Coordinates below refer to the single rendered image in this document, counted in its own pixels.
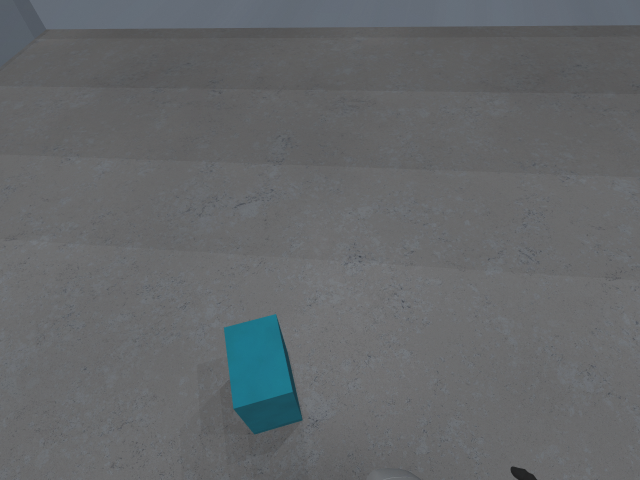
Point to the carton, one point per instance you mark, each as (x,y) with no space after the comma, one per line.
(262,384)

